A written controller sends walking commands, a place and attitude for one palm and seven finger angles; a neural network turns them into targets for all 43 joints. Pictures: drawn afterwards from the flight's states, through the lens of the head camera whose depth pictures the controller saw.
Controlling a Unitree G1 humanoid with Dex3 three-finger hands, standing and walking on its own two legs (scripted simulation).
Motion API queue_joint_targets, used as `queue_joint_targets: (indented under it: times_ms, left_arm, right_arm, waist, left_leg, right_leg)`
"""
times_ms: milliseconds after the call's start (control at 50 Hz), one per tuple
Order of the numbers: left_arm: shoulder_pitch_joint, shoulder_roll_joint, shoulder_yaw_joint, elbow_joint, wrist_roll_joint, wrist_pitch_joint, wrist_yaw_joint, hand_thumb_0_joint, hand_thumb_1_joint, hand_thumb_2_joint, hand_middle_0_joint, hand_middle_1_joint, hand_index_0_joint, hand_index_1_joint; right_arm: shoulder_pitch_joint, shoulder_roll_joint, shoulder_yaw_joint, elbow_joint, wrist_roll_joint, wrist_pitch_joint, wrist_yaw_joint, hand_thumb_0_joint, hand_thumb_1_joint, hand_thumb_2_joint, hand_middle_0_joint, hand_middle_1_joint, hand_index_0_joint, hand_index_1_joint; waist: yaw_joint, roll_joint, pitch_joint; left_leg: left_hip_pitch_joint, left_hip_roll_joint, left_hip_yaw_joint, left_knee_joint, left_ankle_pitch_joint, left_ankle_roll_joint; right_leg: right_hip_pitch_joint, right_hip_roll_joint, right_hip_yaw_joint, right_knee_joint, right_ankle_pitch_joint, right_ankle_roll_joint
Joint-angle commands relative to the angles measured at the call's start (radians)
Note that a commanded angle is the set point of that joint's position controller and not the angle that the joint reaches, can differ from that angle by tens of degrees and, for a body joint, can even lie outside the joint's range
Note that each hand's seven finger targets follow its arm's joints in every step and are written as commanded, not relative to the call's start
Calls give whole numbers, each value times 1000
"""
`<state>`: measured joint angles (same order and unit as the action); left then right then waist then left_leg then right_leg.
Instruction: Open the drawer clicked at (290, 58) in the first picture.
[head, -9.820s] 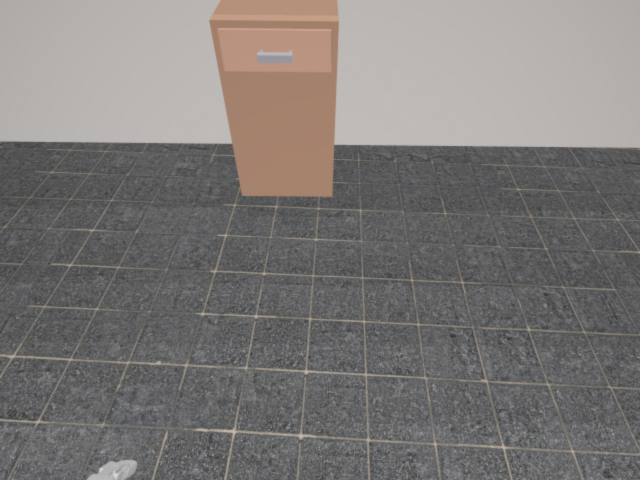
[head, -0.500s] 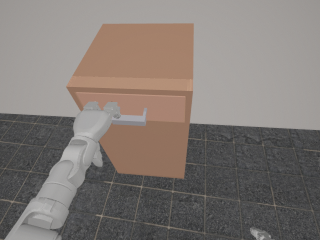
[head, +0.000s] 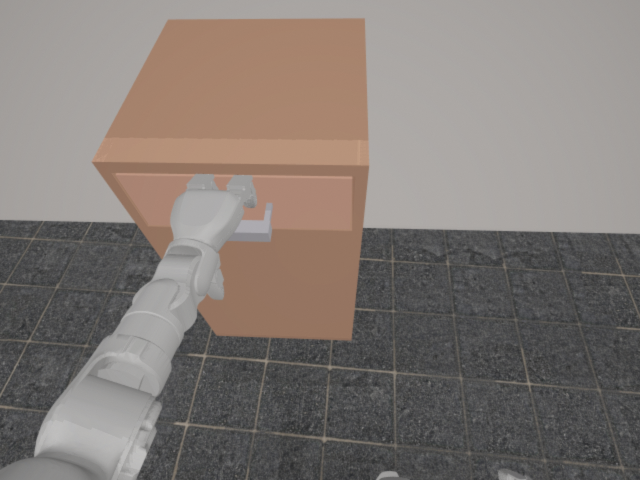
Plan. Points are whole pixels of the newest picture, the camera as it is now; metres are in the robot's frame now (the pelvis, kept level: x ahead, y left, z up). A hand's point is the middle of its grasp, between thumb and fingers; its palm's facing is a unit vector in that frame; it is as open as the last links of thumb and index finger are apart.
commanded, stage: move the hooked fingers above the handle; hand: left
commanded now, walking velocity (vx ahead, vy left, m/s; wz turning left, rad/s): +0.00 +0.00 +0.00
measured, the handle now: (237, 219) +0.53 +0.15 -0.07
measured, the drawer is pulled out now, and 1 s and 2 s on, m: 0.00 0.00 0.00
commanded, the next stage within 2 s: none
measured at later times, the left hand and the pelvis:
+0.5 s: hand (254, 216) +0.49 +0.11 -0.01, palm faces +0.05 -0.08 -1.00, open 13.8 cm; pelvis +0.00 +0.00 -0.02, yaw +0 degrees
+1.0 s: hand (239, 238) +0.46 +0.13 -0.02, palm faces -0.07 -0.04 -1.00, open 13.8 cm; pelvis -0.02 +0.00 -0.03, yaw +1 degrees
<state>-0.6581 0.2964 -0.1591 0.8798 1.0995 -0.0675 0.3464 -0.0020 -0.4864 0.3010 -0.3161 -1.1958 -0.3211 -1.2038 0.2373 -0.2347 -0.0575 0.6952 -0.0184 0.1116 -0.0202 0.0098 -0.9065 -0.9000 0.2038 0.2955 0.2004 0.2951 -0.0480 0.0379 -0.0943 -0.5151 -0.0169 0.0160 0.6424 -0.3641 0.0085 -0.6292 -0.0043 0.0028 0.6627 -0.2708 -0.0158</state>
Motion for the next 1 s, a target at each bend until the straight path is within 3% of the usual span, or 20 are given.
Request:
queue_joint_targets:
  times_ms: [0, 40, 100, 160, 260, 280, 360, 440, 460, 500, 560, 600, 640, 660, 720, 760, 820, 860, 900, 980]
  left_arm:
    - [-462, 272, 144, -149, 31, 38, 119, 0, -500, 300, -300, -1200, -300, -1200]
    - [-453, 234, 125, -106, 27, 72, 134, 0, -500, 300, -300, -1200, -300, -1200]
    - [-447, 203, 98, -44, 10, 122, 115, 0, -500, 300, -300, -1200, -300, -1200]
    - [-523, 123, 20, -3, -17, 131, 64, 0, -500, 300, -300, -1200, -300, -1200]
    - [-664, 118, -7, -71, -20, 31, 21, 0, -500, 300, -300, -1200, -300, -1200]
    - [-694, 128, 0, -98, -11, 3, 30, 0, -500, 300, -300, -1200, -300, -1200]
    - [-672, 218, 107, -41, 26, -15, 120, 0, -500, 300, -300, -1200, -300, -1200]
    - [-611, 294, 178, 94, 30, 115, 218, 0, -500, 300, -300, -1200, -300, -1200]
    - [-610, 319, 195, 104, 30, 153, 227, 0, -500, 300, -300, -1200, -300, -1200]
    - [-660, 363, 185, 90, 48, 225, 241, 0, -500, 300, -300, -1200, -300, -1200]
    - [-684, 366, 159, 128, 25, 311, 220, 0, -500, 300, -300, -1200, -300, -1200]
    - [-662, 376, 153, 145, -12, 342, 176, 0, -500, 300, -300, -1200, -300, -1200]
    - [-652, 368, 134, 179, -45, 345, 119, 0, -500, 300, -300, -1200, -300, -1200]
    - [-661, 381, 139, 174, -51, 326, 90, 0, -500, 300, -300, -1200, -300, -1200]
    - [-590, 307, 86, 184, -50, 240, 0, 0, -500, 300, -300, -1200, -300, -1200]
    - [-616, 219, 23, 134, -36, 145, -38, 0, -500, 300, -300, -1200, -300, -1200]
    - [-630, 153, -8, 45, -25, 1, -43, 0, -500, 300, -300, -1200, -300, -1200]
    - [-684, 122, -22, -11, -16, -66, -13, 0, -500, 300, -300, -1200, -300, -1200]
    - [-710, 172, 34, -60, -4, -100, 47, 0, -500, 300, -300, -1200, -300, -1200]
    - [-823, 261, 116, -78, 32, -51, 205, 0, -500, 300, -300, -1200, -300, -1200]
  right_arm:
    - [61, -126, -40, -82, -18, -21, -6, 0, -900, -900, 200, 300, 200, 300]
    - [72, -124, -44, -75, -21, -18, 3, 0, -900, -900, 200, 300, 200, 300]
    - [88, -133, -52, -73, -16, -10, 8, 0, -900, -900, 200, 300, 200, 300]
    - [110, -141, -59, -66, -4, -12, 3, 0, -900, -900, 200, 300, 200, 300]
    - [153, -142, -62, -49, -12, -32, -15, 0, -900, -900, 200, 300, 200, 300]
    - [169, -142, -65, -42, -20, -38, -14, 0, -900, -900, 200, 300, 200, 300]
    - [181, -140, -56, -23, -42, -40, 2, 0, -900, -900, 200, 300, 200, 300]
    - [148, -149, -38, -26, -48, -24, 25, 0, -900, -900, 200, 300, 200, 300]
    - [131, -153, -33, -35, -46, -18, 27, 0, -900, -900, 200, 300, 200, 300]
    - [124, -159, -29, -45, -37, 3, 23, 0, -900, -900, 200, 300, 200, 300]
    - [90, -157, -19, -52, -17, 26, 7, 0, -900, -900, 200, 300, 200, 300]
    - [85, -157, -11, -64, -3, 36, -7, 0, -900, -900, 200, 300, 200, 300]
    - [78, -159, -2, -70, 9, 40, -27, 0, -900, -900, 200, 300, 200, 300]
    - [81, -160, 0, -76, 13, 39, -38, 0, -900, -900, 200, 300, 200, 300]
    - [111, -165, -4, -88, 16, 15, -57, 0, -900, -900, 200, 300, 200, 300]
    - [128, -156, -14, -98, 16, -14, -60, 0, -900, -900, 200, 300, 200, 300]
    - [170, -151, -36, -89, 0, -58, -55, 0, -900, -900, 200, 300, 200, 300]
    - [192, -143, -47, -70, -10, -77, -43, 0, -900, -900, 200, 300, 200, 300]
    - [214, -148, -56, -55, -25, -86, -28, 0, -900, -900, 200, 300, 200, 300]
    - [210, -153, -53, -29, -42, -83, 0, 0, -900, -900, 200, 300, 200, 300]
  waist:
    - [6, -19, -434]
    - [-2, -4, -454]
    - [-21, -51, -480]
    - [-77, -112, -431]
    - [-108, -51, -453]
    - [-106, 4, -477]
    - [-80, 37, -504]
    - [-65, -23, -462]
    - [-50, -22, -495]
    - [-58, -35, -533]
    - [-72, -90, -523]
    - [-59, -98, -529]
    - [-74, -147, -471]
    - [-77, -154, -470]
    - [-88, -150, -414]
    - [-112, -127, -391]
    - [-118, -57, -428]
    - [-130, -4, -438]
    - [-117, 43, -495]
    - [-124, 84, -520]
  left_leg:
    - [27, -35, 16, -14, 353, 19]
    - [30, -30, 23, 4, 396, 15]
    - [19, -28, 26, 13, 405, 18]
    - [9, -24, 21, 12, 345, 29]
    - [37, -22, -2, 45, 329, 34]
    - [57, -19, -9, 58, 351, 29]
    - [-8, -20, -19, 115, 414, 16]
    - [-172, -31, 12, 124, 324, 21]
    - [-189, -38, 19, 123, 319, 22]
    - [-188, -39, 30, 111, 308, 25]
    - [-190, -41, 40, 80, 257, 30]
    - [-186, -44, 45, 47, 207, 32]
    - [-201, -43, 47, 24, 144, 37]
    - [-195, -41, 42, 20, 135, 38]
    - [-180, -28, 38, 11, 88, 42]
    - [-148, -20, 27, 29, 71, 45]
    - [-117, -16, 8, 82, 78, 45]
    - [-86, -13, -14, 112, 113, 39]
    - [-64, -14, -29, 143, 166, 33]
    - [-95, -18, -46, 172, 214, 17]
  right_leg:
    - [288, 21, -8, 2, 326, -31]
    - [279, 24, -15, 14, 371, -31]
    - [296, 28, -13, 12, 401, -23]
    - [262, 31, -11, -16, 360, -15]
    - [180, 28, -6, 5, 312, -19]
    - [149, 26, -8, 23, 306, -23]
    - [93, 32, -21, 94, 320, -34]
    - [130, 31, -17, 116, 319, -26]
    - [169, 30, -11, 120, 330, -26]
    - [216, 28, -2, 108, 348, -17]
    - [264, 26, 3, 68, 314, -7]
    - [313, 21, 10, 42, 277, 2]
    - [316, 17, 18, 9, 222, 11]
    - [320, 14, 21, 7, 213, 11]
    - [259, 12, 23, -7, 154, 9]
    - [179, 16, 20, -6, 114, 2]
    - [83, 18, 19, 29, 84, -9]
    - [6, 22, 4, 62, 86, -19]
    - [-22, 26, -4, 96, 106, -25]
    - [-65, 30, -27, 139, 117, -30]
